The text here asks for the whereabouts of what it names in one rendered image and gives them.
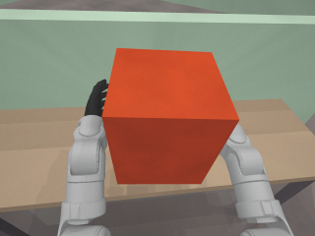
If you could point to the robot left hand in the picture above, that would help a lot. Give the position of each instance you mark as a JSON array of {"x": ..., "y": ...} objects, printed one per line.
[{"x": 95, "y": 102}]

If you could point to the right robot upper arm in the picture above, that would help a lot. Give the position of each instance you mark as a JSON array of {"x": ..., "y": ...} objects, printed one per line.
[{"x": 266, "y": 231}]

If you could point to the left robot forearm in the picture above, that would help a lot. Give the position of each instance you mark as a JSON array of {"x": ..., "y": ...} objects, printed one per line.
[{"x": 85, "y": 175}]

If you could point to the carton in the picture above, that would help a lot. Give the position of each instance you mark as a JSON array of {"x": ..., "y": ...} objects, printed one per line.
[{"x": 167, "y": 115}]

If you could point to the table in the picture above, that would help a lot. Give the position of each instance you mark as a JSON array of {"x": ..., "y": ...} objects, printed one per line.
[{"x": 35, "y": 142}]

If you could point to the right robot forearm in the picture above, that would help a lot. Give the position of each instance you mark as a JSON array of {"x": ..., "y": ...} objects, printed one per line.
[{"x": 252, "y": 189}]

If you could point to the left robot upper arm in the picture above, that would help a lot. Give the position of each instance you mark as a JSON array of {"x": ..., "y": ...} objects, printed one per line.
[{"x": 86, "y": 230}]

